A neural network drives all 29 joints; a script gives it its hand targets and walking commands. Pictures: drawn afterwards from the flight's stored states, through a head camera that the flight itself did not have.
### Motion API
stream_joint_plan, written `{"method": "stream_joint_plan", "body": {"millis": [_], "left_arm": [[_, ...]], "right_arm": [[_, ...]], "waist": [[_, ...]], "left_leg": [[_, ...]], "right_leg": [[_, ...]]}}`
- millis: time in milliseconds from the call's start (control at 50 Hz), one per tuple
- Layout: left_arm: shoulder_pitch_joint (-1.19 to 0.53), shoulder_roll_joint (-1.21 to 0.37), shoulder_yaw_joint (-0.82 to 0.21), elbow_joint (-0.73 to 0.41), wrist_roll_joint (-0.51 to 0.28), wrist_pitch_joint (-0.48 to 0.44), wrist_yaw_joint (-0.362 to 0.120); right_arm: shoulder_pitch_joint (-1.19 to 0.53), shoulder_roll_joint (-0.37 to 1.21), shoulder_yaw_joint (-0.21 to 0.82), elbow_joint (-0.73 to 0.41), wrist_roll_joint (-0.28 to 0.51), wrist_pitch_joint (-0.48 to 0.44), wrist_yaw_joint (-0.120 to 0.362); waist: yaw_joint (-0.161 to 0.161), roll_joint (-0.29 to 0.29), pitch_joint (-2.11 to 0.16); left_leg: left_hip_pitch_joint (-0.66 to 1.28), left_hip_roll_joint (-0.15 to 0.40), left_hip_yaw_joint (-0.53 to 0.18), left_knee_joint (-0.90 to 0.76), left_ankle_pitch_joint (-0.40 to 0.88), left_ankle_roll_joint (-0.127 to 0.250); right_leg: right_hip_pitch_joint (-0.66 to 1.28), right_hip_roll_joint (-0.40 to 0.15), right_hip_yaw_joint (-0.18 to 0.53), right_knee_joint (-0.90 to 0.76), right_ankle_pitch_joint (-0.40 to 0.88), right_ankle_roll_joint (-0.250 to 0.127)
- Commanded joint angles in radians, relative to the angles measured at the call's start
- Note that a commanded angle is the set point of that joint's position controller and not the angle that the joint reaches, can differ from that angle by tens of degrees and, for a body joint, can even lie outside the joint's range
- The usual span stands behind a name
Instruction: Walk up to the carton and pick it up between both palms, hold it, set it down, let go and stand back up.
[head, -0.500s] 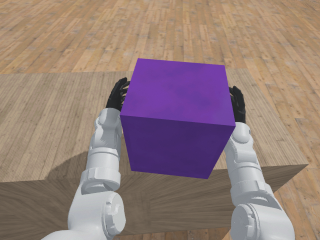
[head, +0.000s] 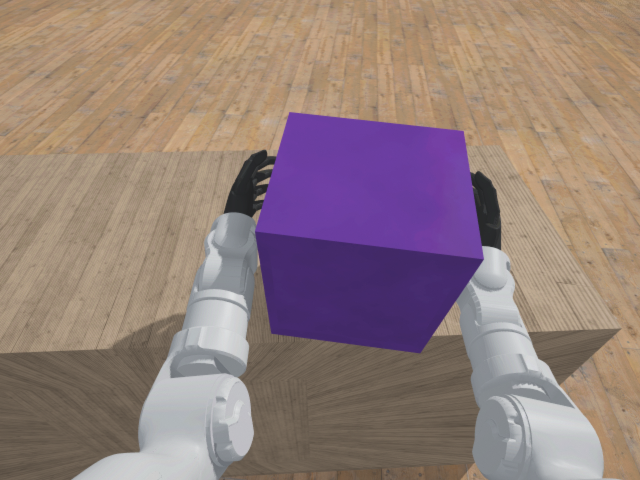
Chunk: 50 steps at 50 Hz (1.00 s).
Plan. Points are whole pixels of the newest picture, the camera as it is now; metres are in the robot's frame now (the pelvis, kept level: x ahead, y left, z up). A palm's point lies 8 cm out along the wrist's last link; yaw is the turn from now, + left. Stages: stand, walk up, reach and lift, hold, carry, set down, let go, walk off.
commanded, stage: reach and lift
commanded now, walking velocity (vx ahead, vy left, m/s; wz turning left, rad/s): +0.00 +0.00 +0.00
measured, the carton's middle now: (359, 240) +0.38 -0.05 +0.11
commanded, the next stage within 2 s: none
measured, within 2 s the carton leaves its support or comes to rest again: neither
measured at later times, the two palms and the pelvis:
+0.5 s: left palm (219, 201) +0.40 +0.13 +0.17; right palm (467, 215) +0.38 -0.18 +0.15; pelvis +0.00 +0.00 +0.00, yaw +1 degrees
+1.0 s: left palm (196, 190) +0.37 +0.14 +0.21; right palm (468, 185) +0.37 -0.16 +0.20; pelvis -0.01 +0.00 +0.00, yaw +2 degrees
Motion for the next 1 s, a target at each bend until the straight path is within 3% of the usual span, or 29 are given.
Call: {"method": "stream_joint_plan", "body": {"millis": [0, 20, 40, 80, 140, 160, 220, 240, 300, 320, 340, 360, 380, 400, 440, 460, 480, 600, 620, 700, 720, 740, 780, 800, 840, 880, 900, 920, 980], "left_arm": [[-0.723, -0.526, -0.325, -0.069, -0.002, -0.048, -0.075], [-0.72, -0.542, -0.348, -0.2, -0.034, -0.066, -0.071], [-0.718, -0.518, -0.318, -0.088, -0.014, -0.037, -0.072], [-0.702, -0.528, -0.299, -0.111, 0.011, 0.001, -0.073], [-0.676, -0.517, -0.277, -0.109, 0.01, 0.047, -0.096], [-0.702, -0.519, -0.295, -0.165, -0.02, 0.034, -0.1], [-0.701, -0.509, -0.295, -0.123, -0.001, 0.042, -0.107], [-0.735, -0.521, -0.314, -0.209, -0.026, 0.031, -0.108], [-0.646, -0.535, -0.336, -0.235, -0.026, 0.066, -0.116], [-0.695, -0.57, -0.389, -0.352, -0.045, 0.055, -0.098], [-0.662, -0.57, -0.414, -0.295, -0.067, 0.076, -0.098], [-0.714, -0.58, -0.458, -0.389, -0.094, 0.067, -0.089], [-0.718, -0.553, -0.445, -0.322, -0.089, 0.091, -0.09], [-0.721, -0.583, -0.48, -0.403, -0.102, 0.097, -0.079], [-0.67, -0.529, -0.435, -0.332, -0.076, 0.143, -0.075], [-0.69, -0.582, -0.504, -0.448, -0.104, 0.152, -0.064], [-0.685, -0.565, -0.497, -0.372, -0.106, 0.18, -0.071], [-0.658, -0.591, -0.543, -0.491, -0.143, 0.251, -0.073], [-0.661, -0.579, -0.525, -0.482, -0.138, 0.258, -0.071], [-0.63, -0.567, -0.508, -0.55, -0.129, 0.332, -0.081], [-0.597, -0.54, -0.474, -0.511, -0.106, 0.355, -0.09], [-0.632, -0.526, -0.466, -0.557, -0.115, 0.362, -0.094], [-0.62, -0.534, -0.456, -0.584, -0.099, 0.387, -0.1], [-0.595, -0.509, -0.432, -0.49, -0.079, 0.413, -0.111], [-0.585, -0.522, -0.43, -0.556, -0.086, 0.428, -0.12], [-0.627, -0.518, -0.444, -0.559, -0.099, 0.442, -0.124], [-0.685, -0.543, -0.473, -0.658, -0.12, 0.432, -0.116], [-0.68, -0.534, -0.482, -0.592, -0.122, 0.434, -0.115], [-0.713, -0.506, -0.447, -0.559, -0.102, 0.467, -0.12]], "right_arm": [[-0.78, 0.422, 0.354, -0.09, -0.052, -0.03, 0.137], [-0.779, 0.444, 0.349, -0.204, -0.038, -0.048, 0.135], [-0.821, 0.434, 0.351, -0.13, -0.032, -0.025, 0.131], [-0.813, 0.438, 0.333, -0.126, -0.034, -0.003, 0.135], [-0.797, 0.46, 0.356, -0.115, -0.016, 0.025, 0.135], [-0.831, 0.471, 0.363, -0.204, -0.001, 0.004, 0.125], [-0.79, 0.466, 0.394, -0.114, 0.011, 0.032, 0.103], [-0.822, 0.496, 0.416, -0.21, 0.022, 0.013, 0.101], [-0.746, 0.473, 0.442, -0.175, 0.058, 0.041, 0.09], [-0.804, 0.465, 0.454, -0.254, 0.086, 0.022, 0.096], [-0.755, 0.453, 0.451, -0.225, 0.092, 0.041, 0.089], [-0.784, 0.445, 0.468, -0.278, 0.108, 0.037, 0.088], [-0.727, 0.445, 0.476, -0.192, 0.121, 0.072, 0.082], [-0.771, 0.448, 0.497, -0.287, 0.14, 0.07, 0.081], [-0.81, 0.423, 0.527, -0.291, 0.172, 0.109, 0.075], [-0.768, 0.414, 0.514, -0.286, 0.185, 0.115, 0.085], [-0.759, 0.421, 0.509, -0.268, 0.183, 0.139, 0.079], [-0.83, 0.422, 0.576, -0.426, 0.257, 0.179, 0.061], [-0.856, 0.43, 0.588, -0.453, 0.257, 0.185, 0.062], [-0.852, 0.426, 0.615, -0.458, 0.296, 0.246, 0.061], [-0.828, 0.44, 0.625, -0.431, 0.294, 0.275, 0.052], [-0.864, 0.44, 0.645, -0.48, 0.315, 0.277, 0.057], [-0.86, 0.439, 0.638, -0.498, 0.327, 0.299, 0.058], [-0.842, 0.434, 0.621, -0.435, 0.318, 0.326, 0.052], [-0.889, 0.446, 0.629, -0.508, 0.328, 0.324, 0.051], [-0.888, 0.442, 0.615, -0.487, 0.328, 0.349, 0.047], [-0.898, 0.457, 0.618, -0.516, 0.34, 0.343, 0.054], [-0.888, 0.448, 0.598, -0.496, 0.33, 0.351, 0.053], [-0.896, 0.471, 0.591, -0.459, 0.332, 0.398, 0.046]], "waist": [[0.021, 0.009, -0.458], [0.017, -0.026, -0.524], [0.026, -0.035, -0.456], [0.052, 0.008, -0.427], [0.058, -0.049, -0.415], [0.025, -0.064, -0.484], [0.013, -0.039, -0.42], [0.026, -0.054, -0.503], [-0.004, -0.032, -0.459], [0.009, 0.029, -0.548], [-0.028, 0.024, -0.529], [-0.035, 0.035, -0.565], [-0.042, 0.031, -0.476], [-0.048, 0.018, -0.523], [-0.004, 0.026, -0.44], [-0.022, 0.064, -0.496], [-0.036, 0.033, -0.395], [-0.05, 0.072, -0.526], [-0.031, 0.048, -0.53], [-0.023, 0.042, -0.504], [-0.024, -0.011, -0.41], [0.016, -0.015, -0.442], [0.009, -0.004, -0.439], [-0.005, -0.008, -0.366], [0.023, 0.002, -0.417], [-0.014, 0.002, -0.39], [-0.011, 0.042, -0.473], [-0.046, 0.025, -0.45], [-0.018, 0.005, -0.375]], "left_leg": [[0.096, -0.063, 0.091, -0.06, 0.087, 0.016], [0.103, -0.066, 0.089, -0.049, 0.101, 0.024], [0.081, -0.059, 0.088, -0.063, 0.043, 0.037], [0.092, -0.065, 0.104, -0.086, 0.025, 0.042], [0.081, -0.076, 0.101, -0.081, 0.054, 0.048], [0.079, -0.076, 0.095, -0.061, 0.089, 0.049], [0.037, -0.085, 0.09, -0.064, 0.077, 0.044], [0.078, -0.094, 0.092, -0.047, 0.13, 0.038], [0.099, -0.093, 0.08, -0.025, 0.2, 0.028], [0.163, -0.083, 0.073, -0.008, 0.3, 0.005], [0.186, -0.079, 0.061, 0.015, 0.294, -0.002], [0.215, -0.076, 0.055, 0.029, 0.319, -0.006], [0.218, -0.076, 0.048, 0.027, 0.298, -0.002], [0.244, -0.07, 0.035, 0.042, 0.346, -0.014], [0.207, -0.079, 0.049, 0.017, 0.268, 0.003], [0.258, -0.064, 0.024, 0.022, 0.297, -0.007], [0.231, -0.064, 0.032, 0.03, 0.293, -0.01], [0.278, -0.072, 0.016, 0.079, 0.411, -0.02], [0.265, -0.064, 0.015, 0.078, 0.421, -0.009], [0.254, -0.073, 0.013, 0.066, 0.388, -0.006], [0.203, -0.077, 0.016, 0.049, 0.322, 0.011], [0.186, -0.082, 0.021, 0.032, 0.282, 0.02], [0.185, -0.092, 0.028, 0.032, 0.296, 0.013], [0.166, -0.095, 0.034, 0.014, 0.222, 0.02], [0.175, -0.097, 0.034, 0.018, 0.254, 0.024], [0.16, -0.098, 0.029, 0.018, 0.207, 0.02], [0.186, -0.093, 0.023, 0.03, 0.269, 0.008], [0.178, -0.094, 0.013, 0.033, 0.241, 0.008], [0.116, -0.104, 0.03, -0.002, 0.131, 0.027]], "right_leg": [[0.166, 0.063, -0.102, 0.009, 0.175, 0.022], [0.193, 0.066, -0.11, 0.02, 0.186, 0.032], [0.169, 0.062, -0.097, 0.008, 0.132, 0.029], [0.161, 0.059, -0.104, -0.009, 0.061, 0.03], [0.239, 0.051, -0.091, 0.007, 0.163, 0.035], [0.278, 0.048, -0.095, 0.025, 0.251, 0.037], [0.317, 0.034, -0.078, 0.042, 0.339, 0.052], [0.323, 0.04, -0.083, 0.046, 0.38, 0.06], [0.333, 0.046, -0.084, 0.052, 0.445, 0.051], [0.309, 0.064, -0.089, 0.056, 0.433, 0.049], [0.258, 0.063, -0.093, 0.028, 0.37, 0.041], [0.229, 0.077, -0.1, 0.025, 0.35, 0.035], [0.187, 0.071, -0.097, 0.001, 0.289, 0.032], [0.188, 0.08, -0.112, 0.01, 0.31, 0.034], [0.18, 0.079, -0.096, 0.003, 0.236, 0.037], [0.134, 0.097, -0.109, 0.0, 0.196, 0.027], [0.11, 0.087, -0.106, -0.02, 0.158, 0.027], [0.16, 0.092, -0.09, 0.004, 0.246, 0.027], [0.166, 0.101, -0.088, 0.011, 0.249, 0.029], [0.196, 0.094, -0.078, 0.019, 0.251, 0.03], [0.21, 0.089, -0.078, 0.013, 0.226, 0.037], [0.228, 0.093, -0.078, 0.017, 0.201, 0.039], [0.242, 0.093, -0.08, 0.032, 0.246, 0.047], [0.222, 0.087, -0.081, 0.019, 0.2, 0.047], [0.252, 0.089, -0.073, 0.03, 0.216, 0.039], [0.245, 0.087, -0.078, 0.026, 0.189, 0.041], [0.244, 0.099, -0.081, 0.035, 0.201, 0.032], [0.23, 0.09, -0.08, 0.032, 0.186, 0.037], [0.235, 0.081, -0.075, 0.025, 0.114, 0.048]]}}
